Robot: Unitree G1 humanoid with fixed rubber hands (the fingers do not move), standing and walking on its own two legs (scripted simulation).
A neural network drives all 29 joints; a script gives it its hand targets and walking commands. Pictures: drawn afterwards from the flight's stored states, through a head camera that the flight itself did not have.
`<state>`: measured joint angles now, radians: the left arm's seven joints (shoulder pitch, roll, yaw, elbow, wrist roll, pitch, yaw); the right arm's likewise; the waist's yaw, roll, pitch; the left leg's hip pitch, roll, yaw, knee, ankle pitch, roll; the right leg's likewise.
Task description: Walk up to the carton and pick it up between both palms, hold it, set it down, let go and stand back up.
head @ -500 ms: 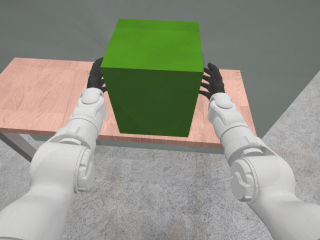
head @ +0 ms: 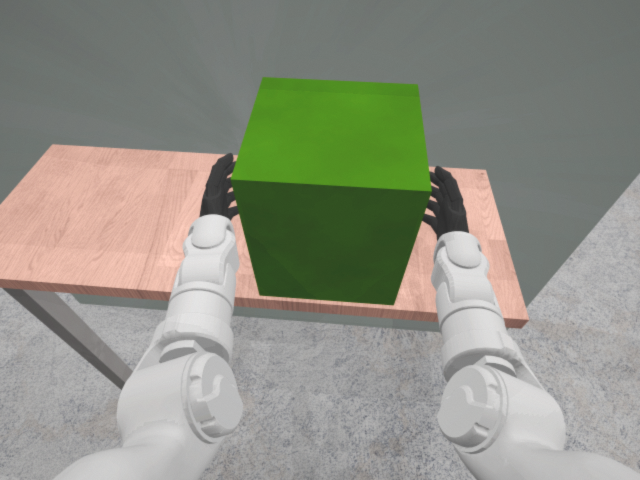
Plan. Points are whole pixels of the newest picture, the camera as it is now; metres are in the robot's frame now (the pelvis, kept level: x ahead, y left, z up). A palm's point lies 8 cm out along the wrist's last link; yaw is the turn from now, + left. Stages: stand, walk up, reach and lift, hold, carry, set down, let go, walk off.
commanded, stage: reach and lift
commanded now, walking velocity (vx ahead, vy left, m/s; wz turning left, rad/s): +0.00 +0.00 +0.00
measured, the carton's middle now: (332, 198) +0.48 -0.02 +0.08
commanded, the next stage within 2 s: none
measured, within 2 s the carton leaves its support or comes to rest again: leaves its support in 1.04 s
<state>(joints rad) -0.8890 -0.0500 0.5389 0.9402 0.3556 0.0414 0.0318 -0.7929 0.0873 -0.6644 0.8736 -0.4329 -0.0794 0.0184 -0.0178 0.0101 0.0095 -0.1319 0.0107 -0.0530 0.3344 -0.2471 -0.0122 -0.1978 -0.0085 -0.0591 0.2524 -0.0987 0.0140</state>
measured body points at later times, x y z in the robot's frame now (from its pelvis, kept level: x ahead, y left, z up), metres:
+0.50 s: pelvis +0.01 +0.01 +0.00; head +0.05 +0.02 +0.45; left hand +0.44 +0.14 +0.10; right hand +0.42 -0.17 +0.09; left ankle -0.05 +0.12 -0.75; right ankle +0.02 -0.13 -0.75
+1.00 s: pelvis +0.01 +0.00 +0.00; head +0.03 +0.02 +0.45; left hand +0.43 +0.14 +0.10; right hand +0.41 -0.17 +0.09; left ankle -0.05 +0.12 -0.75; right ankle +0.02 -0.13 -0.75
